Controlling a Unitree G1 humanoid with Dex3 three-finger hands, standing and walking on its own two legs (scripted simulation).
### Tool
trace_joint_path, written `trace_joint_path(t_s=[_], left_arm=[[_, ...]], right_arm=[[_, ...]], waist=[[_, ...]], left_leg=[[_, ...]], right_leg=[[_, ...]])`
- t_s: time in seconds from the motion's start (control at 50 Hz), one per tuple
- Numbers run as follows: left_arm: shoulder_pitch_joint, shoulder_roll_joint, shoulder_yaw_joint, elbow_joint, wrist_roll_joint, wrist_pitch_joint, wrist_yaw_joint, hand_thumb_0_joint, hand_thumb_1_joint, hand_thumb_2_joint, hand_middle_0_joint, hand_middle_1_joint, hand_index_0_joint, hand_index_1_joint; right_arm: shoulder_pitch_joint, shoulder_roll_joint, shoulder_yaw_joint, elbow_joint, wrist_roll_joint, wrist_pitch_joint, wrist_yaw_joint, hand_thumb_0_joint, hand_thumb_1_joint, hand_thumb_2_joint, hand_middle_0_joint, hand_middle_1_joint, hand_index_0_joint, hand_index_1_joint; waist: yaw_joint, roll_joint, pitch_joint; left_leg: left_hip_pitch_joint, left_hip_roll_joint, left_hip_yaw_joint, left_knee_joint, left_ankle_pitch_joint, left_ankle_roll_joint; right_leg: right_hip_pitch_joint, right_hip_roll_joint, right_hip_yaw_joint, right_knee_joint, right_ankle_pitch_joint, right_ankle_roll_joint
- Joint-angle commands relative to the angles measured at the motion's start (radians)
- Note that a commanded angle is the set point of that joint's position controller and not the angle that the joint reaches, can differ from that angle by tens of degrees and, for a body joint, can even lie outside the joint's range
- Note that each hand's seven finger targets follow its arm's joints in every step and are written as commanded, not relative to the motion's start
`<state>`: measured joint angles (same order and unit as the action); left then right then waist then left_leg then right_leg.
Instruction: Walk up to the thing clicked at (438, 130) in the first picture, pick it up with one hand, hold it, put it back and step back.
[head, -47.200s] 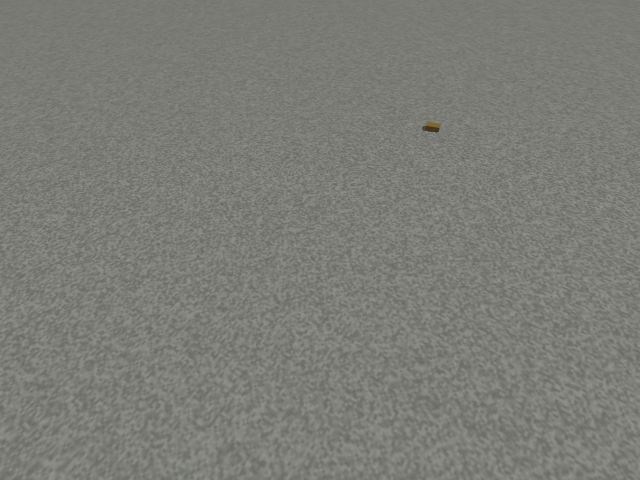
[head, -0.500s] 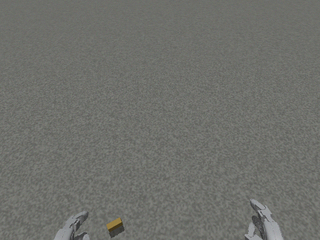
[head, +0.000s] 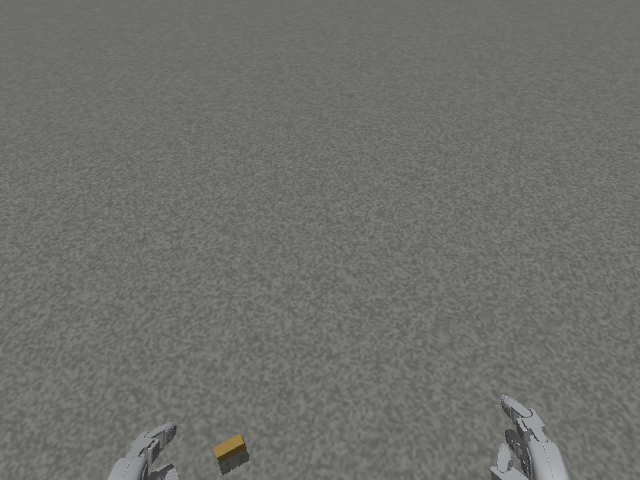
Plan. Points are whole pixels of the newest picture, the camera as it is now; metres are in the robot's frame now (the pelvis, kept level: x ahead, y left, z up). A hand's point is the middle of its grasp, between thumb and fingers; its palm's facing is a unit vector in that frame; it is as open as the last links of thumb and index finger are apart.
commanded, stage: home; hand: left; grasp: from above
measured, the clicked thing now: (230, 448) +0.39 +0.26 -0.69
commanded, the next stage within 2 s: stand in 0.84 s
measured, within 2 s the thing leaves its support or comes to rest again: neither
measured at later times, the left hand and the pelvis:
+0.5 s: hand out of the picture +0.17 +0.18 -0.05, palm faces +0.04 -0.98 -0.20, open 7.4 cm; pelvis +0.01 +0.00 +0.00, yaw +0 degrees
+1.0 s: hand out of the picture +0.17 +0.19 -0.06, palm faces +0.01 -0.96 -0.27, open 7.4 cm; pelvis +0.00 +0.00 +0.01, yaw +1 degrees
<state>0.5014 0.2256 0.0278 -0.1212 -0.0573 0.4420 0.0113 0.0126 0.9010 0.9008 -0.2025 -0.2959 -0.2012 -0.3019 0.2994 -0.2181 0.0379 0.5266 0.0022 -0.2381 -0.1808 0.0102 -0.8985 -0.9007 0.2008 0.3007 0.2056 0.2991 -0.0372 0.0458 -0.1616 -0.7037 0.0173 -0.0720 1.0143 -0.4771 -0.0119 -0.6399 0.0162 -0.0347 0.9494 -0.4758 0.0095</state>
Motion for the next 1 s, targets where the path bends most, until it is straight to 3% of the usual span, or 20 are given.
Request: trace_joint_path(t_s=[0.0,0.02,0.06,0.08,0.2,0.38,0.44,0.5,0.52,0.56,0.68,0.7,0.74,0.78,0.88,0.9,0.92,0.94,0.96,0.98], left_arm=[[-0.023,0.104,0.064,-0.198,0.007,-0.052,0.012,0.0,0.9,0.9,-0.2,-0.3,-0.2,-0.3],[-0.023,0.122,0.074,-0.206,0.007,-0.054,0.015,0.0,0.9,0.9,-0.2,-0.3,-0.2,-0.3],[-0.024,0.094,0.046,-0.198,0.007,-0.052,0.012,0.0,0.9,0.9,-0.2,-0.3,-0.2,-0.3],[-0.026,0.107,0.065,-0.2,0.004,-0.055,0.014,0.0,0.9,0.9,-0.2,-0.3,-0.2,-0.3],[-0.009,0.104,0.06,-0.179,0.005,-0.057,0.015,0.0,0.9,0.9,-0.2,-0.3,-0.2,-0.3],[-0.019,0.117,0.064,-0.196,0.008,-0.052,0.017,0.0,0.9,0.9,-0.2,-0.3,-0.2,-0.3],[-0.014,0.107,0.058,-0.2,0.005,-0.05,0.016,0.0,0.9,0.9,-0.2,-0.3,-0.2,-0.3],[-0.012,0.117,0.072,-0.188,0.004,-0.051,0.019,0.0,0.9,0.9,-0.2,-0.3,-0.2,-0.3],[-0.02,0.099,0.05,-0.201,0.004,-0.052,0.018,0.0,0.9,0.9,-0.2,-0.3,-0.2,-0.3],[-0.027,0.111,0.059,-0.193,0.005,-0.053,0.017,0.0,0.9,0.9,-0.2,-0.3,-0.2,-0.3],[-0.01,0.089,0.049,-0.187,0.005,-0.051,0.017,0.0,0.9,0.9,-0.2,-0.3,-0.2,-0.3],[-0.021,0.116,0.073,-0.207,0.002,-0.056,0.019,0.0,0.9,0.9,-0.2,-0.3,-0.2,-0.3],[-0.016,0.096,0.046,-0.189,0.007,-0.056,0.019,0.0,0.9,0.9,-0.2,-0.3,-0.2,-0.3],[-0.015,0.118,0.068,-0.186,0.006,-0.053,0.019,0.0,0.9,0.9,-0.2,-0.3,-0.2,-0.3],[-0.009,0.102,0.055,-0.202,0.004,-0.053,0.017,0.0,0.9,0.9,-0.2,-0.3,-0.2,-0.3],[-0.005,0.114,0.072,-0.204,0.002,-0.054,0.018,0.0,0.9,0.9,-0.2,-0.3,-0.2,-0.3],[-0.309,0.196,0.058,0.146,0.13,-0.257,0.054,0.0,0.9,0.9,-0.2,-0.3,-0.2,-0.3],[-0.238,0.208,0.08,0.328,0.137,-0.322,0.05,0.0,0.899,0.9,-0.2,-0.3,-0.2,-0.3],[-0.238,0.214,0.076,0.359,0.135,-0.352,0.045,0.0,0.899,0.9,-0.2,-0.3,-0.2,-0.3],[-0.248,0.202,0.064,0.384,0.13,-0.371,0.037,0.0,0.899,0.9,-0.2,-0.3,-0.2,-0.3]], right_arm=[[-0.07,-0.123,-0.054,-0.167,0.006,-0.064,-0.013,0.0,-0.9,-0.9,0.2,0.3,0.2,0.3],[-0.065,-0.131,-0.059,-0.159,0.004,-0.063,-0.013,0.0,-0.9,-0.9,0.2,0.3,0.2,0.3],[-0.069,-0.123,-0.051,-0.161,0.006,-0.063,-0.013,0.0,-0.9,-0.9,0.2,0.3,0.2,0.3],[-0.068,-0.128,-0.056,-0.162,0.006,-0.062,-0.013,0.0,-0.9,-0.9,0.2,0.3,0.2,0.3],[-0.064,-0.124,-0.056,-0.162,0.004,-0.059,-0.015,0.0,-0.9,-0.9,0.2,0.3,0.2,0.3],[-0.069,-0.129,-0.06,-0.156,0.006,-0.052,-0.012,0.0,-0.9,-0.9,0.2,0.3,0.2,0.3],[-0.059,-0.133,-0.061,-0.161,0.006,-0.051,-0.011,0.0,-0.9,-0.9,0.2,0.3,0.2,0.3],[-0.061,-0.132,-0.061,-0.157,0.006,-0.051,-0.011,0.0,-0.9,-0.9,0.2,0.3,0.2,0.3],[-0.07,-0.121,-0.055,-0.168,0.007,-0.05,-0.011,0.0,-0.9,-0.9,0.2,0.3,0.2,0.3],[-0.067,-0.129,-0.059,-0.164,0.006,-0.051,-0.012,0.0,-0.9,-0.9,0.2,0.3,0.2,0.3],[-0.069,-0.12,-0.054,-0.164,0.006,-0.051,-0.011,0.0,-0.9,-0.9,0.2,0.3,0.2,0.3],[-0.062,-0.132,-0.064,-0.161,0.007,-0.05,-0.013,0.0,-0.9,-0.9,0.2,0.3,0.2,0.3],[-0.071,-0.125,-0.057,-0.17,0.007,-0.05,-0.011,0.0,-0.9,-0.9,0.2,0.3,0.2,0.3],[-0.061,-0.134,-0.064,-0.162,0.007,-0.048,-0.013,0.0,-0.9,-0.9,0.2,0.3,0.2,0.3],[-0.064,-0.126,-0.059,-0.168,0.008,-0.049,-0.01,0.0,-0.9,-0.9,0.2,0.3,0.2,0.3],[-0.058,-0.128,-0.062,-0.164,0.007,-0.049,-0.012,0.0,-0.9,-0.9,0.2,0.3,0.2,0.3],[-0.116,-0.222,-0.093,0.086,-0.112,0.064,0.047,0.0,-0.9,-0.9,0.2,0.3,0.2,0.3],[-0.11,-0.229,-0.107,0.093,-0.107,0.1,0.08,0.0,-0.9,-0.9,0.2,0.3,0.2,0.3],[-0.112,-0.231,-0.103,0.092,-0.113,0.115,0.097,0.0,-0.9,-0.9,0.2,0.3,0.2,0.3],[-0.118,-0.234,-0.104,0.091,-0.124,0.124,0.106,0.0,-0.9,-0.9,0.2,0.3,0.2,0.3]], waist=[[-0.007,-0.001,-0.069],[-0.002,0.008,-0.081],[-0.008,0.013,-0.073],[-0.004,0.001,-0.074],[-0.011,-0.028,-0.086],[-0.003,0.005,-0.06],[-0.01,-0.001,-0.083],[-0.005,0.006,-0.068],[-0.004,-0.003,-0.079],[-0.01,-0.004,-0.056],[-0.006,0.013,-0.068],[-0.007,-0.006,-0.074],[-0.008,-0.013,-0.05],[-0.009,-0.002,-0.06],[-0.007,0.001,-0.065],[-0.008,0.001,-0.088],[0.068,-0.075,0.15],[0.053,-0.118,0.043],[0.047,-0.128,0.033],[0.039,-0.08,0.071]], left_leg=[[0.104,-0.015,0.021,-0.176,0.147,0.026],[0.108,-0.013,0.017,-0.178,0.16,0.025],[0.114,-0.012,0.017,-0.172,0.189,0.024],[0.108,-0.013,0.02,-0.165,0.19,0.025],[0.107,-0.021,0.035,-0.14,0.216,0.031],[0.101,-0.014,0.021,-0.174,0.174,0.026],[0.119,-0.013,0.021,-0.163,0.224,0.027],[0.113,-0.013,0.021,-0.167,0.201,0.027],[0.106,-0.017,0.023,-0.162,0.204,0.027],[0.101,-0.017,0.025,-0.164,0.174,0.03],[0.119,-0.012,0.019,-0.164,0.216,0.024],[0.115,-0.013,0.024,-0.159,0.214,0.027],[0.095,-0.016,0.023,-0.167,0.187,0.027],[0.099,-0.014,0.019,-0.17,0.169,0.028],[0.106,-0.015,0.024,-0.16,0.201,0.027],[0.116,-0.016,0.027,-0.153,0.218,0.028],[0.085,0.002,-0.023,-0.235,0.339,0.07],[0.165,-0.007,0.006,-0.235,0.354,0.075],[0.193,-0.002,-0.005,-0.244,0.356,0.081],[0.222,0.003,-0.019,-0.273,0.382,0.082]], right_leg=[[0.021,0.014,-0.024,-0.164,0.131,-0.014],[0.026,0.016,-0.024,-0.156,0.142,-0.016],[0.02,0.017,-0.027,-0.152,0.166,-0.017],[0.029,0.015,-0.024,-0.157,0.168,-0.013],[0.041,0.008,-0.012,-0.17,0.209,-0.005],[0.027,0.015,-0.024,-0.163,0.153,-0.015],[0.041,0.014,-0.022,-0.153,0.203,-0.015],[0.033,0.015,-0.023,-0.156,0.18,-0.015],[0.038,0.013,-0.022,-0.161,0.186,-0.014],[0.023,0.012,-0.02,-0.168,0.162,-0.012],[0.026,0.015,-0.026,-0.152,0.195,-0.016],[0.033,0.015,-0.023,-0.157,0.194,-0.013],[0.026,0.015,-0.024,-0.159,0.172,-0.014],[0.02,0.015,-0.021,-0.161,0.156,-0.014],[0.03,0.014,-0.022,-0.157,0.186,-0.013],[0.04,0.013,-0.019,-0.157,0.203,-0.012],[0.257,-0.09,0.063,-0.219,0.164,-0.035],[0.284,-0.108,0.139,-0.241,0.162,-0.075],[0.27,-0.113,0.164,-0.24,0.175,-0.091],[0.22,-0.087,0.147,-0.237,0.228,-0.08]])
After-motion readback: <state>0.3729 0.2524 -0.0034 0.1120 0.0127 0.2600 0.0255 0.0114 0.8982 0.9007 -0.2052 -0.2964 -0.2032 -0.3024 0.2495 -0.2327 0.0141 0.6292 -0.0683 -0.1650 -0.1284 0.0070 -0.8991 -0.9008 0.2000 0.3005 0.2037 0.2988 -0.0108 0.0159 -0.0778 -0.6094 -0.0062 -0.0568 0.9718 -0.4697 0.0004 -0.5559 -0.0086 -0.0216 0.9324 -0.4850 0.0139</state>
